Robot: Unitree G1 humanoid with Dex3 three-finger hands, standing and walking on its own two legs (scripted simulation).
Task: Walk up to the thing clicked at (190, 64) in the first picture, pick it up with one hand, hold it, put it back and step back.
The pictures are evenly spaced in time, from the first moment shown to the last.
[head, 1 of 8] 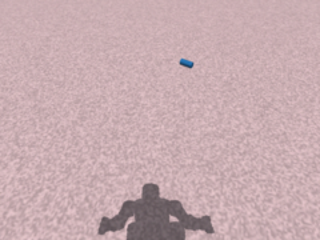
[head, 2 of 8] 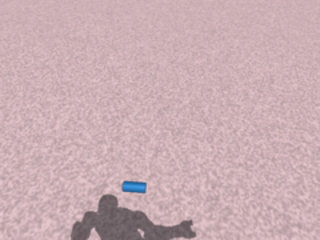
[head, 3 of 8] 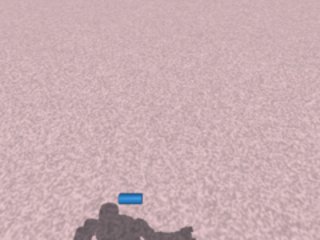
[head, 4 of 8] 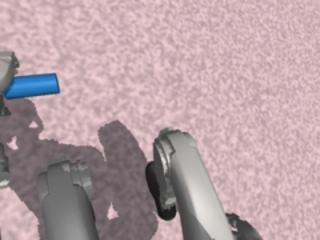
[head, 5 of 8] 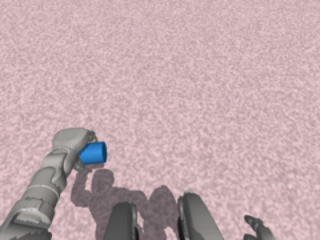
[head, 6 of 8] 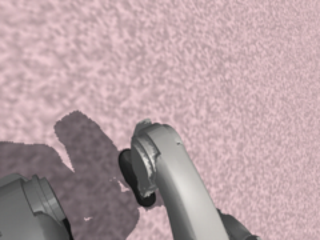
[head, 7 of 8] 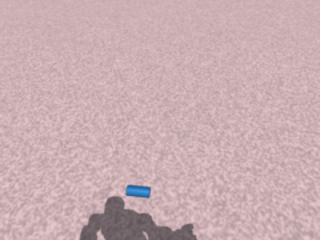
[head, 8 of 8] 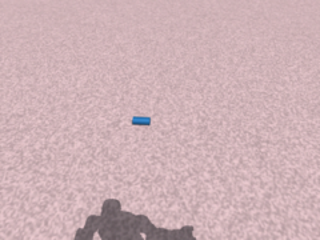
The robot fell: no
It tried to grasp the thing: yes
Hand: left
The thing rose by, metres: 0.68
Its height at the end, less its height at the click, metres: +0.00
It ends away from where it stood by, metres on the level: 0.01
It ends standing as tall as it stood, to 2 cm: yes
